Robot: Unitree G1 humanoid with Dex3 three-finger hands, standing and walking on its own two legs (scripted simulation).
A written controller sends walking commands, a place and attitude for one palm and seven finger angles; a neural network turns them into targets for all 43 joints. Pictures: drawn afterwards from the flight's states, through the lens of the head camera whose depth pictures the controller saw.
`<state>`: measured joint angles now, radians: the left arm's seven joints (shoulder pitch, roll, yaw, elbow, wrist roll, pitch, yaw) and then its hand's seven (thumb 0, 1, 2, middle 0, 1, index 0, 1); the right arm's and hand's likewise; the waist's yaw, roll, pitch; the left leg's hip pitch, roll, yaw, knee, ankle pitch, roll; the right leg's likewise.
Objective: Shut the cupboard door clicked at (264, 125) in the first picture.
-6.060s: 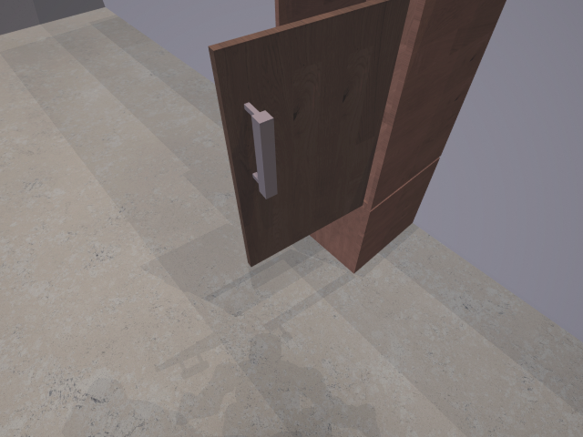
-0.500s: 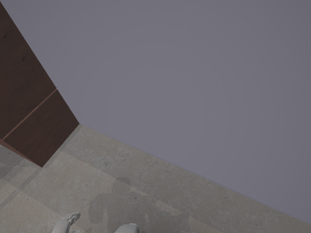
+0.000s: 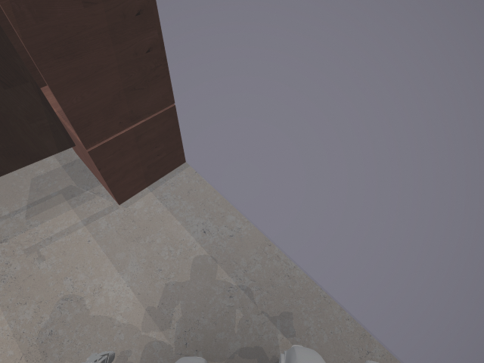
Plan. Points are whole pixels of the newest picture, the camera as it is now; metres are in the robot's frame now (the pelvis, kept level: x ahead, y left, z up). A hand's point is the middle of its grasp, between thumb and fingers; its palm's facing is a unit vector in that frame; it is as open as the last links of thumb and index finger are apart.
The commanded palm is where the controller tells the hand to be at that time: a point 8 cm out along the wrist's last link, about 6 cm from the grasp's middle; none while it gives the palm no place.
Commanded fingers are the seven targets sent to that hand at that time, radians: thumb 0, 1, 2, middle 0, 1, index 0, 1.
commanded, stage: turn to face it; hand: left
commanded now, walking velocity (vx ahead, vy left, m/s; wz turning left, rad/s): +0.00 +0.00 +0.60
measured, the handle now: out of the picture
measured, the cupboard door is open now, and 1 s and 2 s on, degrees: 82 82 82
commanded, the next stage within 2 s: take the last steps up to it in 1.02 s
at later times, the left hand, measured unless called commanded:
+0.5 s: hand out of the picture +0.00 +0.21 -0.18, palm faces +0.33 -0.91 -0.23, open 7.3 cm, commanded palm none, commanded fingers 0.00 0.90 0.90 -0.20 -0.30 -0.20 -0.30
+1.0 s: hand out of the picture -0.06 +0.16 -0.18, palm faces +0.56 -0.80 -0.21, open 7.3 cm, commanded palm none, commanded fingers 0.00 0.90 0.90 -0.20 -0.30 -0.20 -0.30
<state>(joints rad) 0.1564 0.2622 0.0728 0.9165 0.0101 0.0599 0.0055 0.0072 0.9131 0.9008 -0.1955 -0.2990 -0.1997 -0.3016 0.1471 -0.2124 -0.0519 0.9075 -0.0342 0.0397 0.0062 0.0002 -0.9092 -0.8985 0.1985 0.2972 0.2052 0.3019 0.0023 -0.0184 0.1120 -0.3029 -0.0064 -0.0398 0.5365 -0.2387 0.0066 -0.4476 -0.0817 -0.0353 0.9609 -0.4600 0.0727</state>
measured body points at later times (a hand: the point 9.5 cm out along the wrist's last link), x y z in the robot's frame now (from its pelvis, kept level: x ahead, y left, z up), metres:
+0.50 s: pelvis +0.00 -0.01 -0.01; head +0.04 +0.02 +0.44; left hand -0.02 +0.25 -0.17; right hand +0.18 -0.23 -0.14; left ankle -0.02 +0.10 -0.73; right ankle +0.01 -0.16 -0.68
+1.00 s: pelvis +0.01 -0.03 -0.01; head +0.04 +0.01 +0.44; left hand -0.09 +0.20 -0.16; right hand +0.24 -0.18 -0.14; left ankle -0.05 +0.07 -0.74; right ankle +0.07 -0.15 -0.73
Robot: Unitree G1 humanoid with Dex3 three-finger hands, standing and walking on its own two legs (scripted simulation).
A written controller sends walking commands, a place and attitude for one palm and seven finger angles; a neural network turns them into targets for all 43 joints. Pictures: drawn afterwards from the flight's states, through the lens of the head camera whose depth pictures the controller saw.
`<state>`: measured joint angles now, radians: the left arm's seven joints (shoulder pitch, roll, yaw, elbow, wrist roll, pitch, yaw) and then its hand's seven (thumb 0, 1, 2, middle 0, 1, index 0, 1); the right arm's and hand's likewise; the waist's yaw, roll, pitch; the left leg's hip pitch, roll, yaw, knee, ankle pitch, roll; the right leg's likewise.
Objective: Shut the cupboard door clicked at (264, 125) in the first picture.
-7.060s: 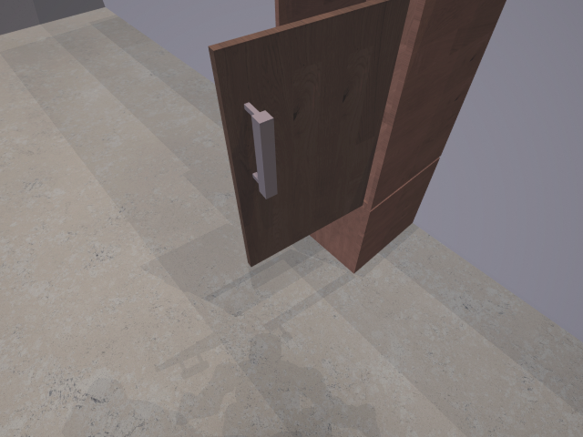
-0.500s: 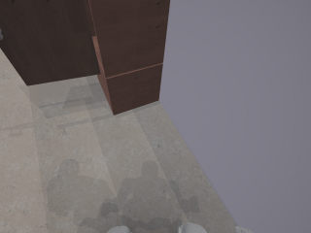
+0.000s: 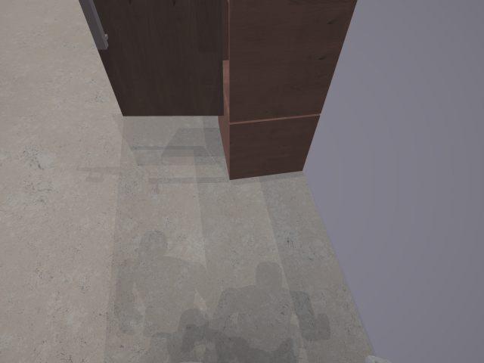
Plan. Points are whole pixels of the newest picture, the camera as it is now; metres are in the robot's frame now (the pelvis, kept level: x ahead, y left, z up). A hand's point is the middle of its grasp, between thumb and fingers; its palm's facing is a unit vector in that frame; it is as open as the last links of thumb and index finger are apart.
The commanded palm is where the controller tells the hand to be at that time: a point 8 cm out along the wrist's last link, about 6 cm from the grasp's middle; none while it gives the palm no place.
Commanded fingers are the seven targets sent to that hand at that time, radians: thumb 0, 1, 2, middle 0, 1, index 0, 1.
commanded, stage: turn to face it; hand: left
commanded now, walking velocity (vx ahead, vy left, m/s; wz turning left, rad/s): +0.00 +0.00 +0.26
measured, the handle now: (93, 13) +0.95 +0.48 +0.07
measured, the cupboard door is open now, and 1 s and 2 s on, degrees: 82 82 82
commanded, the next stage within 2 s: take the last steps up to it in 0.02 s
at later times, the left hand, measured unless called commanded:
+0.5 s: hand out of the picture +0.00 +0.20 -0.15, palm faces +0.22 -0.95 -0.21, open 7.3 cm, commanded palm none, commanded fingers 0.00 0.90 0.90 -0.20 -0.30 -0.20 -0.30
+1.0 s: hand (103, 287) +0.26 +0.30 -0.15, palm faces +0.19 -0.95 -0.23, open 7.3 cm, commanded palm none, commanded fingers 0.00 0.90 0.90 -0.20 -0.30 -0.20 -0.30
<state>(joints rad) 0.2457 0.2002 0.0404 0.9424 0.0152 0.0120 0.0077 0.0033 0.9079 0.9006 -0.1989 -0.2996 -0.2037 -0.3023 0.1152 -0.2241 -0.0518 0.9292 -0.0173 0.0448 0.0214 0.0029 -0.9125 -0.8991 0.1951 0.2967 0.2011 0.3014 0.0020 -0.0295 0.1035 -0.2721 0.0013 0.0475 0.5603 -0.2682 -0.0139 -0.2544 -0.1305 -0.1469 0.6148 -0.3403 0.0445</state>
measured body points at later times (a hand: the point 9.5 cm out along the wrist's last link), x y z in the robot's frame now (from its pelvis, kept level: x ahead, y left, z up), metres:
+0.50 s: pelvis +0.04 +0.02 +0.02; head +0.08 +0.02 +0.46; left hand -0.01 +0.25 -0.13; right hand +0.15 -0.22 -0.13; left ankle +0.06 +0.17 -0.68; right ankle +0.00 -0.13 -0.73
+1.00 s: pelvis +0.19 +0.09 +0.00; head +0.21 +0.07 +0.45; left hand +0.25 +0.35 -0.13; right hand +0.20 -0.14 -0.17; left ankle +0.11 +0.19 -0.70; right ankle +0.25 +0.02 -0.73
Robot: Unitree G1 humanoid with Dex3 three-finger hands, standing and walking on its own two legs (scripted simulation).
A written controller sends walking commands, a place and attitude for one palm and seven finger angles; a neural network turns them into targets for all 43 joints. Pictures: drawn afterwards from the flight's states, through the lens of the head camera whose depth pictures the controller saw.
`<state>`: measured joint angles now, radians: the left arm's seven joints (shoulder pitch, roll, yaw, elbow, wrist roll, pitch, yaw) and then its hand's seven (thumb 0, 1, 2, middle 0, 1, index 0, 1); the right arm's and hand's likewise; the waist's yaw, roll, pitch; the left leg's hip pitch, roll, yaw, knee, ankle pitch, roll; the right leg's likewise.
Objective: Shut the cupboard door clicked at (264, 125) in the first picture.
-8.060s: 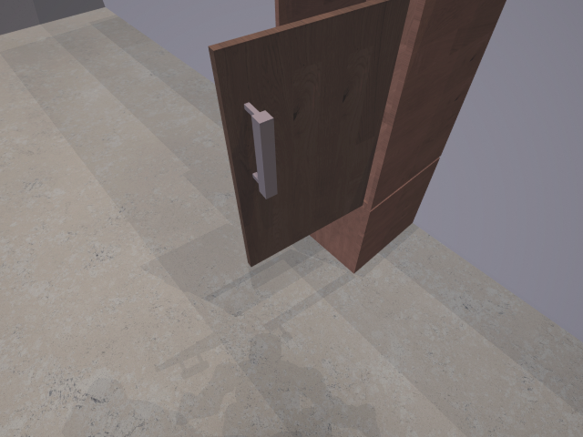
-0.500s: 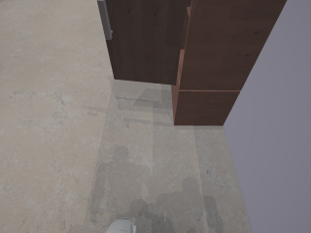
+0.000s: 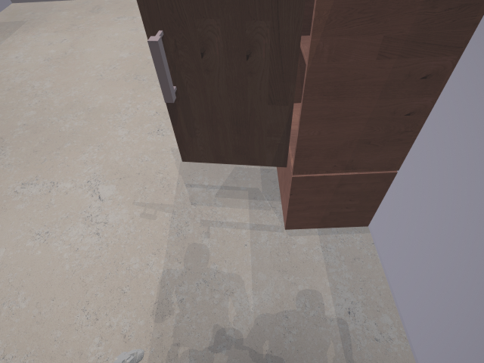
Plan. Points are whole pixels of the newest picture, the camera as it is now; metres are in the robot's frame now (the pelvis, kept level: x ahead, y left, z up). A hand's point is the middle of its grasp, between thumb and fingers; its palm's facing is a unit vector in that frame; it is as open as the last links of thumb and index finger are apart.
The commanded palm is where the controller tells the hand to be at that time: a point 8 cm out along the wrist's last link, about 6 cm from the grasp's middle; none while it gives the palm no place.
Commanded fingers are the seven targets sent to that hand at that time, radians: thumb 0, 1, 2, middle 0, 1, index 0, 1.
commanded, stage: take the last steps up to it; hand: left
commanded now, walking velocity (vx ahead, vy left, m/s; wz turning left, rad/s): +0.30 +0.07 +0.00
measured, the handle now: (165, 67) +0.81 +0.25 +0.07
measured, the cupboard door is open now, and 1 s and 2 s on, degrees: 82 82 82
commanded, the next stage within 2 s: come to a stop and stand still in 0.62 s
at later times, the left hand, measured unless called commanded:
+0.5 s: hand (123, 339) +0.19 +0.26 -0.17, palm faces +0.03 -0.98 -0.18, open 7.3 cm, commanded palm none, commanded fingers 0.00 0.90 0.90 -0.20 -0.30 -0.20 -0.30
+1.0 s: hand (148, 247) +0.39 +0.26 -0.17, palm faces -0.02 -0.98 -0.21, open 7.3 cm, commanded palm none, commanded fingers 0.00 0.90 0.90 -0.20 -0.30 -0.20 -0.30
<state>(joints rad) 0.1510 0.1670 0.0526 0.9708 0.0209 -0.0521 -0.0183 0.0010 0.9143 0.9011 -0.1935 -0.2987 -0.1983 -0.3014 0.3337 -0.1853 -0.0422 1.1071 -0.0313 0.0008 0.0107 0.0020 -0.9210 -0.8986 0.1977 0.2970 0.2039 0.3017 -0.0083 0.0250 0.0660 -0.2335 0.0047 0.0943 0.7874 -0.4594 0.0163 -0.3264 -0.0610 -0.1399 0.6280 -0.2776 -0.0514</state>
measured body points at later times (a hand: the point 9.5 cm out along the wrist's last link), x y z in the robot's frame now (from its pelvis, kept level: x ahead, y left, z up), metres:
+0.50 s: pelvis +0.19 +0.08 +0.01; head +0.22 +0.08 +0.46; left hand +0.19 +0.31 -0.15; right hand +0.25 -0.16 -0.14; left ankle +0.23 +0.18 -0.73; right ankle +0.16 -0.04 -0.66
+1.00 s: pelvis +0.34 +0.08 +0.01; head +0.37 +0.09 +0.45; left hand +0.40 +0.32 -0.15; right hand +0.36 -0.15 -0.15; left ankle +0.36 +0.18 -0.73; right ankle +0.30 -0.04 -0.71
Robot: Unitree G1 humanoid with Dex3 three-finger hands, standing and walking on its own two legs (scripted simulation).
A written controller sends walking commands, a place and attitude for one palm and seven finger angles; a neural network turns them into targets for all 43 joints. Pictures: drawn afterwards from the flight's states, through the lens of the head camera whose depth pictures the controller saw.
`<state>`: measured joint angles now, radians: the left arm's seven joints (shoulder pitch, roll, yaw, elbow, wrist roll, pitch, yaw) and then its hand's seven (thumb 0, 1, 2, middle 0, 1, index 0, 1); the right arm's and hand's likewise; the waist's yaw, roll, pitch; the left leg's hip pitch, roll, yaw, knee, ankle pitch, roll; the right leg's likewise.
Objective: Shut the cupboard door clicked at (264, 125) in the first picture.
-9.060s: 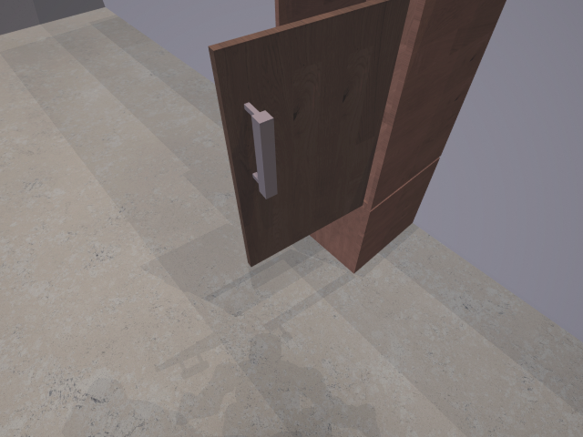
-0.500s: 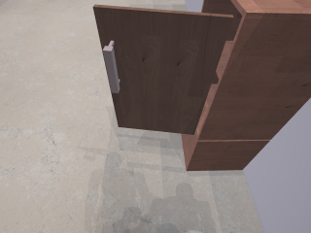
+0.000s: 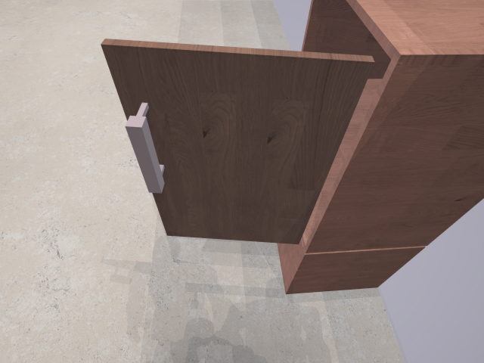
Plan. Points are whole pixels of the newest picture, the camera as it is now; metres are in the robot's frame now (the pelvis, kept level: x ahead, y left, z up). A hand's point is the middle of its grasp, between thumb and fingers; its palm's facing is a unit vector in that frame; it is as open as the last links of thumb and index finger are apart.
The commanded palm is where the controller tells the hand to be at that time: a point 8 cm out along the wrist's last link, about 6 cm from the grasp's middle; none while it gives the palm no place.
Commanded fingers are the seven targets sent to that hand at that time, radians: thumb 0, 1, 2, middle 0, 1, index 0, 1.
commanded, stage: come to a stop and stand still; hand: left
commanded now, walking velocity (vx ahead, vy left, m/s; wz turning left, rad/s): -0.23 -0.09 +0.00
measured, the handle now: (150, 150) +0.46 +0.21 +0.06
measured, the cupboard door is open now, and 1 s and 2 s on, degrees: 82 82 82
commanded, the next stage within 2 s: look again from close up in 1.70 s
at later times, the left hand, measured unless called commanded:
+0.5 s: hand out of the picture +0.02 +0.14 -0.17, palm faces +0.04 -0.98 -0.21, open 7.3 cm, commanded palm none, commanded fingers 0.00 0.90 0.90 -0.20 -0.30 -0.20 -0.30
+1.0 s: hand out of the picture -0.05 +0.17 -0.17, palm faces +0.02 -0.98 -0.19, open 7.3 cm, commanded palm none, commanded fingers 0.00 0.90 0.90 -0.20 -0.30 -0.20 -0.30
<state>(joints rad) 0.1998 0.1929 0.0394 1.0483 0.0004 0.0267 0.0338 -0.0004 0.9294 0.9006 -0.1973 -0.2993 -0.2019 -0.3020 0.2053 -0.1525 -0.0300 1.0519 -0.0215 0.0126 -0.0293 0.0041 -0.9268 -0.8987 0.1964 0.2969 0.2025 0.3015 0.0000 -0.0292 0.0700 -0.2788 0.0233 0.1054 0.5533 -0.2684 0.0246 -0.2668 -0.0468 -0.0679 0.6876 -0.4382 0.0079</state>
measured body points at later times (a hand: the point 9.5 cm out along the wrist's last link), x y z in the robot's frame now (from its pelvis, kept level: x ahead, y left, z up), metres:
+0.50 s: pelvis -0.03 -0.04 +0.00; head -0.04 -0.03 +0.45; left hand +0.02 +0.19 -0.15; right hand +0.06 -0.27 -0.14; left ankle +0.02 +0.06 -0.73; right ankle -0.03 -0.14 -0.73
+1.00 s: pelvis -0.03 -0.02 +0.01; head -0.02 +0.00 +0.46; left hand -0.05 +0.22 -0.15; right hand -0.05 -0.25 -0.14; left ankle +0.02 +0.06 -0.73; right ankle -0.03 -0.14 -0.73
